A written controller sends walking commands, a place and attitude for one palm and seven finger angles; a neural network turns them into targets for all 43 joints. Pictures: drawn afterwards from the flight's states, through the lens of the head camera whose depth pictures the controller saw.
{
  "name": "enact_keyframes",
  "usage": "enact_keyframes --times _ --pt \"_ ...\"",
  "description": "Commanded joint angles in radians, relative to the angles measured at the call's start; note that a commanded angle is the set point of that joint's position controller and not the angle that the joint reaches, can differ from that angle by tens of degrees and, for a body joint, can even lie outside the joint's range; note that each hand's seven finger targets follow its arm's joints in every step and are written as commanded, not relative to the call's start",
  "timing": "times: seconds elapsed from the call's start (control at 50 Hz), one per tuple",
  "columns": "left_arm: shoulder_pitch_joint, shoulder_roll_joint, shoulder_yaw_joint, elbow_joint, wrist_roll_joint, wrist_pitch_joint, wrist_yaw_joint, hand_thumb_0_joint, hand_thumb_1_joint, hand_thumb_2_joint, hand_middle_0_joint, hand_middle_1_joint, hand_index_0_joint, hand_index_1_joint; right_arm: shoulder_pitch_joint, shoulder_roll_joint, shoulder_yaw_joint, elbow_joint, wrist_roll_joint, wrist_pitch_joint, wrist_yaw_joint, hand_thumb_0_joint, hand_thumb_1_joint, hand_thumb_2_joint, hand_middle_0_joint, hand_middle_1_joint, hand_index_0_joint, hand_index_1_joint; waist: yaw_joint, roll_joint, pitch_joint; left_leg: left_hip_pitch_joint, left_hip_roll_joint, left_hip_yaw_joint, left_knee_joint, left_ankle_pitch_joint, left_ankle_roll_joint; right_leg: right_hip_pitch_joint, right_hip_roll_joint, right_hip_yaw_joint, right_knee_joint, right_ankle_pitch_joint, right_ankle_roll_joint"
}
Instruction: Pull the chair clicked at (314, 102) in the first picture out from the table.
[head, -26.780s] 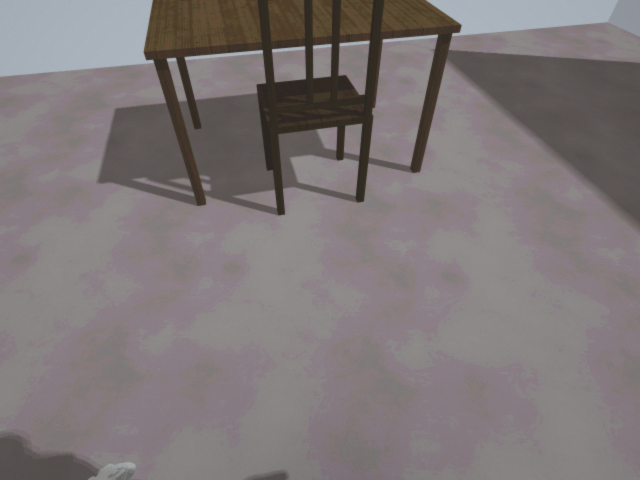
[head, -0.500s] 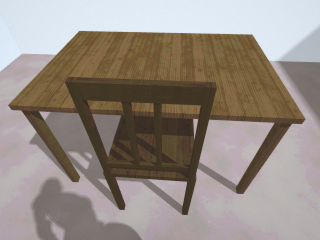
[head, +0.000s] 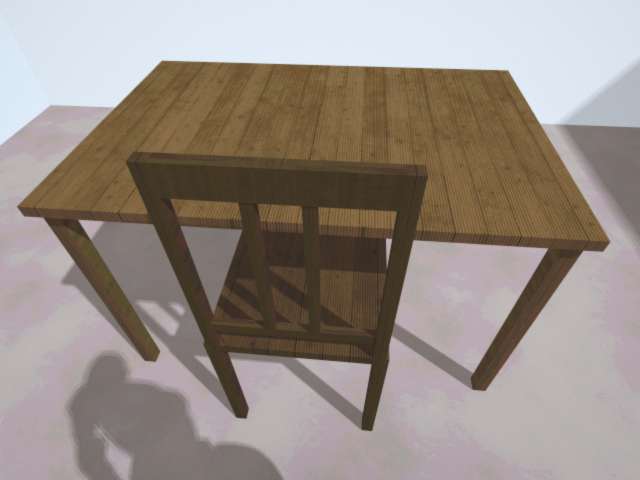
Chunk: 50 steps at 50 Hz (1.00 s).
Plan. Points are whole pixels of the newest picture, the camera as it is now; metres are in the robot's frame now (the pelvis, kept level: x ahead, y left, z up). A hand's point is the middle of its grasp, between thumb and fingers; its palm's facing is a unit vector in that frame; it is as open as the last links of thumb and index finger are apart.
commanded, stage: look again from close up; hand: left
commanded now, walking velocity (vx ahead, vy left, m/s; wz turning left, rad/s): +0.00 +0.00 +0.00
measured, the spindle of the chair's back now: (261, 272) +0.47 +0.15 -0.06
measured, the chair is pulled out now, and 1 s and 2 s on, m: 0.00 0.00 0.00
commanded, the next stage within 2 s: raise the hand toward the chair's back in 0.58 s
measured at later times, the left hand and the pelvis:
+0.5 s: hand out of the picture -0.06 +0.14 -0.17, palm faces +0.08 -0.98 -0.17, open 7.4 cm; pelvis +0.00 +0.00 +0.00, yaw +0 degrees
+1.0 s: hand (237, 414) +0.20 +0.12 -0.01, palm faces +0.00 -1.00 +0.05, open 8.3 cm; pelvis -0.03 +0.01 -0.04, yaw +1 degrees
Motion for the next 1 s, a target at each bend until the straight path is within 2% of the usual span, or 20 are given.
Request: enact_keyframes --times 0.0,0.08,0.2,0.28,0.48,0.62,0.64,0.66,0.68,0.7,0.72,0.74,0.76,0.78,0.8,0.84,0.88,0.92,0.94,0.98 --pt "0.117 0.089 0.016 -0.005 -0.003 -0.001 0.01 0.0 0.9 0.9 -0.2 -0.3 -0.2 -0.3 0.088 -0.054 -0.009 -0.009 0.0 -0.007 -0.008 0.0 -0.9 -0.9 0.2 0.3 0.2 0.3 -0.002 -0.032 0.146 -0.055 0.091 -0.093 -0.053 0.081 0.032 -0.073 -0.184 0.188 -0.122 0.15 0.083" --pt "0.121 0.085 0.016 -0.003 -0.003 -0.003 0.01 0.0 0.9 0.9 -0.2 -0.3 -0.2 -0.3 0.096 -0.057 -0.009 -0.01 -0.001 -0.012 -0.009 0.0 -0.9 -0.9 0.2 0.3 0.2 0.3 -0.004 -0.028 0.116 -0.039 0.098 -0.099 -0.054 0.107 0.032 -0.057 -0.185 0.184 -0.103 0.192 0.074" --pt "0.115 0.087 0.015 -0.004 -0.003 0.0 0.008 0.0 0.9 0.9 -0.2 -0.3 -0.2 -0.3 0.092 -0.054 -0.007 -0.009 0.0 -0.01 -0.008 0.0 -0.9 -0.9 0.2 0.3 0.2 0.3 0.001 -0.033 0.157 -0.059 0.097 -0.099 -0.065 0.083 0.032 -0.077 -0.178 0.178 -0.116 0.133 0.073" --pt "0.117 0.085 0.016 -0.005 -0.003 -0.003 0.008 0.0 0.9 0.9 -0.2 -0.3 -0.2 -0.3 0.104 -0.058 -0.006 -0.009 -0.002 -0.015 -0.008 0.0 -0.9 -0.9 0.2 0.3 0.2 0.3 -0.003 -0.022 0.11 -0.036 0.102 -0.108 -0.062 0.122 0.034 -0.057 -0.178 0.177 -0.094 0.172 0.06" --pt "0.117 0.082 0.015 -0.002 -0.002 -0.001 0.007 0.0 0.9 0.9 -0.2 -0.3 -0.2 -0.3 0.104 -0.056 -0.007 -0.008 -0.003 -0.011 -0.008 0.0 -0.9 -0.9 0.2 0.3 0.2 0.3 -0.004 -0.027 0.146 -0.041 0.102 -0.108 -0.07 0.09 0.032 -0.094 -0.176 0.181 -0.104 0.105 0.053" --pt "0.123 0.086 0.017 -0.004 -0.003 -0.001 0.01 0.0 0.9 0.9 -0.2 -0.3 -0.2 -0.3 0.103 -0.054 -0.008 -0.011 -0.001 -0.008 -0.007 0.0 -0.9 -0.9 0.2 0.3 0.2 0.3 -0.003 -0.039 0.148 -0.061 0.09 -0.096 -0.053 0.082 0.031 -0.082 -0.18 0.192 -0.121 0.115 0.076" --pt "0.124 0.089 0.019 -0.006 -0.002 -0.003 0.011 0.0 0.9 0.9 -0.2 -0.3 -0.2 -0.3 0.109 -0.053 -0.007 -0.009 -0.001 -0.01 -0.007 0.0 -0.9 -0.9 0.2 0.3 0.2 0.3 -0.003 -0.045 0.126 -0.056 0.091 -0.095 -0.051 0.093 0.031 -0.063 -0.183 0.189 -0.114 0.145 0.078" --pt "0.087 0.129 0.022 0.001 0.015 -0.03 0.047 0.0 0.9 0.9 -0.2 -0.3 -0.2 -0.3 0.007 -0.112 -0.02 -0.089 -0.011 -0.015 0.008 0.0 -0.9 -0.9 0.2 0.3 0.2 0.3 0.003 -0.186 0.287 -0.26 0.076 -0.001 0.167 -0.05 -0.024 -0.101 -0.216 0.241 -0.085 0.813 0.211" --pt "-0.607 0.263 -0.026 -1.4 -0.178 -0.231 -0.004 0.0 0.877 0.89 -0.198 -0.296 -0.198 -0.296 -0.024 -0.379 -0.073 -0.47 -0.004 -0.166 -0.024 0.0 -0.9 -0.9 0.2 0.3 0.2 0.3 -0.137 0.102 -0.222 0.065 0.027 -0.036 0.039 0.179 0.041 -0.045 -0.164 0.205 0.041 0.408 0.123" --pt "-0.578 0.34 0.045 -1.354 -0.154 -0.209 0.035 0.0 0.853 0.88 -0.195 -0.293 -0.195 -0.293 -0.213 -0.276 -0.031 -0.419 0.028 -0.231 -0.05 0.0 -0.9 -0.9 0.2 0.3 0.2 0.3 -0.099 0.234 -0.128 0.035 0.035 -0.031 0.057 0.185 0.037 -0.097 -0.091 0.174 0.02 0.153 0.069" --pt "-0.35 0.21 0.016 -1.169 -0.158 -0.155 0.078 0.0 0.83 0.87 -0.193 -0.289 -0.193 -0.289 -0.143 -0.287 -0.054 -0.395 0.017 -0.264 -0.047 0.0 -0.9 -0.9 0.2 0.3 0.2 0.3 -0.084 0.259 -0.148 -0.016 0.027 -0.042 0.036 0.101 0.023 -0.095 -0.087 0.136 0.017 0.029 0.04" --pt "-0.04 0.024 -0.077 -0.899 -0.17 -0.059 0.083 0.0 0.807 0.86 -0.191 -0.285 -0.191 -0.285 -0.116 -0.227 -0.042 -0.378 0.043 -0.265 -0.026 0.0 -0.9 -0.9 0.2 0.3 0.2 0.3 -0.073 0.109 -0.037 -0.096 0.027 -0.084 0.04 0.05 0.022 -0.117 -0.101 0.087 0.007 0.015 0.057" --pt "-0.102 0.025 -0.093 -1.094 -0.197 -0.08 0.07 0.0 0.783 0.85 -0.188 -0.282 -0.188 -0.282 -0.093 -0.26 -0.051 -0.444 0.041 -0.271 -0.02 0.0 -0.9 -0.9 0.2 0.3 0.2 0.3 -0.059 0.076 -0.049 -0.096 0.022 -0.105 0.084 0.061 0.031 -0.117 -0.103 0.087 0.033 0.025 0.065" --pt "-0.148 0.034 -0.117 -1.169 -0.194 -0.116 0.061 0.0 0.76 0.84 -0.186 -0.278 -0.186 -0.278 -0.126 -0.278 -0.05 -0.465 0.051 -0.291 -0.036 0.0 -0.9 -0.9 0.2 0.3 0.2 0.3 -0.064 0.035 -0.087 -0.091 0.028 -0.093 0.128 0.047 0.039 -0.147 -0.112 0.113 0.039 0.005 0.071" --pt "-0.106 0.003 -0.16 -1.163 -0.2 -0.149 0.048 0.0 0.737 0.83 -0.184 -0.274 -0.184 -0.274 -0.137 -0.276 -0.045 -0.491 0.047 -0.32 -0.046 0.0 -0.9 -0.9 0.2 0.3 0.2 0.3 -0.073 -0.033 -0.064 -0.124 0.016 -0.088 0.174 0.022 0.046 -0.194 -0.123 0.139 0.023 -0.06 0.082" --pt "-0.112 -0.033 -0.209 -1.145 -0.218 -0.218 0.012 0.0 0.69 0.81 -0.179 -0.267 -0.179 -0.267 -0.133 -0.303 -0.05 -0.536 0.037 -0.342 -0.053 0.0 -0.9 -0.9 0.2 0.3 0.2 0.3 -0.107 -0.268 0.007 -0.244 0.005 -0.113 0.263 -0.052 0.043 -0.336 -0.145 0.193 0.03 -0.185 0.113" --pt "-0.115 -0.047 -0.163 -0.96 -0.204 -0.307 -0.034 0.0 0.643 0.79 -0.174 -0.26 -0.174 -0.26 -0.141 -0.314 -0.081 -0.557 0.014 -0.342 -0.037 0.0 -0.9 -0.9 0.2 0.3 0.2 0.3 -0.107 -0.44 0.058 -0.441 -0.001 -0.145 0.349 -0.101 0.019 -0.455 -0.147 0.192 0.107 -0.248 0.122" --pt "0.136 -0.012 -0.052 -0.91 -0.238 -0.411 -0.123 0.0 0.597 0.77 -0.17 -0.252 -0.17 -0.252 -0.183 -0.306 -0.097 -0.617 0.01 -0.334 0.0 0.0 -0.9 -0.9 0.2 0.3 0.2 0.3 0.005 -0.396 -0.03 -0.552 -0.016 -0.135 0.391 -0.094 -0.011 -0.387 -0.155 0.21 0.213 -0.127 0.109" --pt "0.211 0.027 0.013 -0.915 -0.25 -0.469 -0.171 0.0 0.573 0.76 -0.167 -0.249 -0.167 -0.249 -0.21 -0.301 -0.104 -0.645 0.007 -0.326 0.019 0.0 -0.9 -0.9 0.2 0.3 0.2 0.3 0.04 -0.34 -0.09 -0.595 -0.03 -0.118 0.419 -0.076 -0.021 -0.332 -0.154 0.216 0.276 -0.012 0.104" --pt "0.252 0.111 0.133 -0.929 -0.236 -0.587 -0.253 0.0 0.527 0.74 -0.163 -0.241 -0.163 -0.241 -0.244 -0.291 -0.121 -0.68 0.007 -0.296 0.057 0.0 -0.9 -0.9 0.2 0.3 0.2 0.3 0.067 -0.21 -0.206 -0.665 -0.041 -0.092 0.49 -0.005 -0.033 -0.266 -0.153 0.214 0.417 0.261 0.095"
